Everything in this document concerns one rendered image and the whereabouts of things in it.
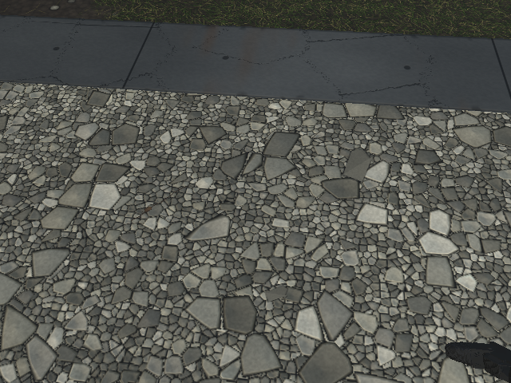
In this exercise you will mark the right robot hand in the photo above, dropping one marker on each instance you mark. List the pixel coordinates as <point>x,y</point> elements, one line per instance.
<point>494,358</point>

